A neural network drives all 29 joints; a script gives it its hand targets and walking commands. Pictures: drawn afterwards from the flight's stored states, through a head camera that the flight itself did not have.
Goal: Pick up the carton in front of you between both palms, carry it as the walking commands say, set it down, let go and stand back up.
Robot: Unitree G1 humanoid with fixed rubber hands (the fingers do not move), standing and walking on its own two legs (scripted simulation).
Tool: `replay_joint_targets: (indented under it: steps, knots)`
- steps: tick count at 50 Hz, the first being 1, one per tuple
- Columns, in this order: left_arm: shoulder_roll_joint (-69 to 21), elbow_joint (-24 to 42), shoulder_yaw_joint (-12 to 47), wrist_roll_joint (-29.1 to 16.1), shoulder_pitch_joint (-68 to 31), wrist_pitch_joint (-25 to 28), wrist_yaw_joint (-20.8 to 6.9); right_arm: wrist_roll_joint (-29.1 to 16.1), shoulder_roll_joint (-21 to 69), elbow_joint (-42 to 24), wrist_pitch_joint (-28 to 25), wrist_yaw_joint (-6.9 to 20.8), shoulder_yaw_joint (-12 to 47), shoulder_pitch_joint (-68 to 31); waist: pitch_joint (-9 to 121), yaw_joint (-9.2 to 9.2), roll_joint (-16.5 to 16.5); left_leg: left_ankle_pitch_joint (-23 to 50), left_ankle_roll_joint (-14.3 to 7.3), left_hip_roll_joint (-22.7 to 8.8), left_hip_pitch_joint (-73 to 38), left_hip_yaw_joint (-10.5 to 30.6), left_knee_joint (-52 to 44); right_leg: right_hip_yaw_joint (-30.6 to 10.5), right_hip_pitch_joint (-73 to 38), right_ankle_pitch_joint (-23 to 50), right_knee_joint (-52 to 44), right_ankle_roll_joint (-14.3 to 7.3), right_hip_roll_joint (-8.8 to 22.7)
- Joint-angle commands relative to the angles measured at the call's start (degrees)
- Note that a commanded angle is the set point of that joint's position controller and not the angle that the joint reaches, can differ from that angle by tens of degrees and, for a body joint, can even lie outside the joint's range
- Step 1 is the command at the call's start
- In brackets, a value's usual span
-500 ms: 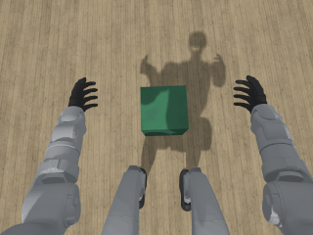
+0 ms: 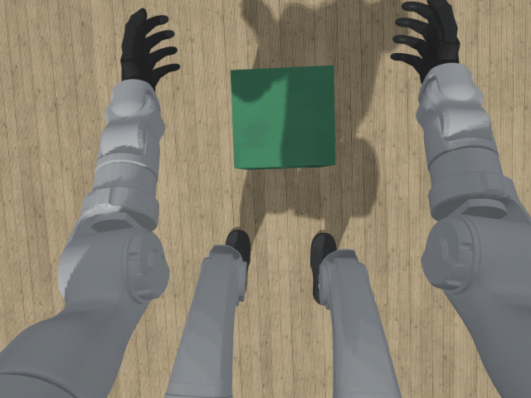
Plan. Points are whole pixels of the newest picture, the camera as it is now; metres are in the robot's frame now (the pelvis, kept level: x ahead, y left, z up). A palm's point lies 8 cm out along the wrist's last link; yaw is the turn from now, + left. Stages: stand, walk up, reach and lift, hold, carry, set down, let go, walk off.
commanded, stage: reach and lift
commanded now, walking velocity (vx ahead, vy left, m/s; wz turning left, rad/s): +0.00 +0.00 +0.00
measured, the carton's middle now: (282, 126) +0.49 +0.01 -0.50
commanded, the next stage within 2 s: none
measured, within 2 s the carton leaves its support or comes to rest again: leaves its support in 1.54 s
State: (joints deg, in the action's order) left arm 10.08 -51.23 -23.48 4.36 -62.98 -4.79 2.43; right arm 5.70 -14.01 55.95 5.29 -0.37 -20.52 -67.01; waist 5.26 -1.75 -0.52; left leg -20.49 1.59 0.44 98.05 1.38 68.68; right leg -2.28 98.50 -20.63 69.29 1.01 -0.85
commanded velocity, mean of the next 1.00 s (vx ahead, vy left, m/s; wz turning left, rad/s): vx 0.00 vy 0.00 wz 0.00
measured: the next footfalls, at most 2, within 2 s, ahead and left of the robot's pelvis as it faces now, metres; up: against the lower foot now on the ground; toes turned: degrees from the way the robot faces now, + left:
none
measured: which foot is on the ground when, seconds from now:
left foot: down 0.00-1.00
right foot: down 0.00-1.00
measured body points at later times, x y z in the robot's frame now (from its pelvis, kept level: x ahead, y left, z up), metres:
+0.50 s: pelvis -0.05 +0.00 -0.20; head +0.31 +0.00 +0.06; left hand +0.49 +0.20 -0.37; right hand +0.51 -0.18 -0.37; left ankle +0.07 +0.13 -0.59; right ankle +0.07 -0.13 -0.59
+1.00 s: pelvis -0.04 +0.00 -0.26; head +0.33 +0.00 +0.00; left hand +0.50 +0.18 -0.44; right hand +0.51 -0.18 -0.44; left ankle +0.07 +0.13 -0.59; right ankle +0.06 -0.13 -0.59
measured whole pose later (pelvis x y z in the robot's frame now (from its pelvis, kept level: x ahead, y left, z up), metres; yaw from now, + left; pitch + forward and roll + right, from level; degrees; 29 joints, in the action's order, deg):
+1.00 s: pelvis -0.04 +0.00 -0.26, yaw +1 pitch +39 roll +1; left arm 17.8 -64.0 -6.1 -12.9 -79.8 -1.0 7.8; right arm -13.2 -22.0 65.8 1.3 -5.6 -2.2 -81.7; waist -18.1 -0.8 0.5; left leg -32.9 3.1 2.3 131.3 1.9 125.4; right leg -2.9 131.5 -33.5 126.2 2.5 -2.0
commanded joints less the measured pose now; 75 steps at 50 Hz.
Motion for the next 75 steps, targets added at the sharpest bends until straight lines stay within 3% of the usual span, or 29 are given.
replay_joint_targets:
  steps: [1,9,15,21,25,31,36,42,47,55,59,62,66,68,71,75]
  knots:
    - [4.5,3.9,-0.4,0.0,-6.1,2.6,0.1,0.2,-3.6,-4.4,-2.3,-0.6,-0.3,-6.5,51.2,-0.15,-2.0,24.6,2.0,3.5,-17.4,-3.7,4.7,1.9,-25.5,27.0,5.2,1.4,-2.8]
    - [9.0,6.8,6.5,-7.3,-8.7,3.5,2.3,-8.0,-8.4,-9.5,-3.5,-3.2,7.2,-9.4,62.5,0.0,-1.9,26.2,2.5,3.5,-13.7,-3.8,21.1,3.4,-17.9,26.1,21.5,2.2,-2.9]
    - [12.9,9.5,10.8,-12.5,-15.7,1.5,4.0,-13.6,-12.5,-11.6,-1.7,-4.6,11.7,-15.9,67.3,0.02,-1.8,18.0,2.7,3.3,-11.9,-5.6,30.1,4.6,-16.6,18.2,30.3,1.8,-2.7]
    - [14.4,2.9,12.2,-14.2,-23.6,-0.2,4.7,-15.3,-13.7,-4.4,0.1,-5.1,12.9,-23.8,55.8,-0.13,-1.6,2.8,2.4,2.0,-5.1,-6.0,34.5,5.2,-8.3,2.9,34.3,1.7,-1.4]
    - [15.2,-3.5,12.5,-14.0,-27.9,0.5,4.5,-15.6,-14.5,2.0,-0.7,-5.1,13.5,-27.6,48.2,-0.14,-1.1,-1.0,2.1,1.2,-1.7,-5.3,37.8,4.5,-3.4,-1.5,37.3,1.6,-0.6]
    - [16.7,-9.1,14.1,-15.2,-32.8,2.7,4.4,-16.8,-16.0,6.8,-3.0,-4.7,15.1,-32.1,44.2,0.05,-0.6,1.4,2.0,0.6,-0.2,-4.3,43.1,3.5,-1.2,0.5,42.6,1.5,0.0]
    - [17.6,-7.0,16.1,-17.2,-35.9,4.3,4.8,-18.2,-17.0,4.3,-4.4,-5.3,16.8,-35.4,46.9,0.31,-1.4,6.1,1.8,1.1,-0.9,-4.2,46.4,3.5,-3.1,5.7,46.2,1.5,0.1]
    - [15.0,-6.3,17.7,-18.4,-30.9,5.0,5.3,-19.0,-15.6,3.4,-5.4,-5.4,17.6,-30.2,51.0,0.97,-0.8,13.7,1.8,1.9,-5.4,-4.1,49.0,4.0,-4.9,12.6,48.5,1.6,-0.8]
    - [14.4,-8.1,16.6,-17.3,-28.1,4.7,5.6,-19.0,-13.4,4.8,-4.9,-5.3,17.8,-27.6,46.3,-0.03,-1.5,9.9,1.8,2.0,-1.2,-4.6,48.0,3.7,-2.6,9.2,47.7,1.8,-0.9]
    - [12.9,-7.6,17.7,-17.5,-32.1,4.7,5.3,-18.7,-12.3,5.2,-4.9,-5.5,18.2,-30.7,43.1,0.79,-0.9,5.0,1.9,2.0,0.9,-4.6,46.8,3.5,-0.8,4.5,45.9,1.4,-0.7]
    - [8.1,-7.7,20.5,-18.7,-35.9,4.7,5.2,-19.3,-7.6,5.1,-4.9,-5.4,20.4,-34.2,42.8,1.2,-1.0,4.1,1.8,2.7,0.2,-4.5,46.2,3.7,-1.4,3.3,45.3,1.2,-1.2]
    - [5.5,-8.5,19.0,-16.4,-36.6,4.7,5.3,-16.9,-4.9,6.0,-4.8,-5.4,19.3,-35.2,41.5,1.05,-0.9,3.5,1.9,3.4,-0.4,-4.6,46.1,3.8,-2.1,2.8,45.1,1.2,-1.9]
    - [-25.1,-6.4,25.3,-15.0,-49.5,3.1,-1.2,-15.2,26.4,5.1,-3.5,1.1,24.8,-46.0,39.9,1.6,-0.8,3.4,0.9,5.4,0.9,-4.7,46.9,4.4,0.1,2.8,45.5,0.6,-4.0]
    - [-37.1,-5.1,24.6,-12.5,-51.7,1.0,-5.5,-12.8,38.6,3.7,-1.5,5.4,24.4,-47.8,37.4,1.76,-0.7,2.4,1.0,6.5,2.4,-5.4,47.7,5.1,1.8,1.6,46.5,0.3,-5.0]
    - [-44.6,-2.1,23.9,-10.6,-51.9,-1.2,-9.4,-11.1,46.9,1.2,0.6,8.9,23.0,-46.6,37.1,1.7,-0.8,3.7,0.6,7.3,4.8,-6.4,48.1,6.2,3.4,3.3,47.2,0.3,-5.5]
    - [-51.0,4.2,27.1,-12.7,-52.2,-2.6,-10.8,-13.6,53.3,-5.5,2.1,10.6,25.9,-46.4,46.7,1.48,-0.6,10.4,0.1,7.4,0.7,-6.8,49.3,6.8,0.1,10.2,48.4,0.0,-5.9]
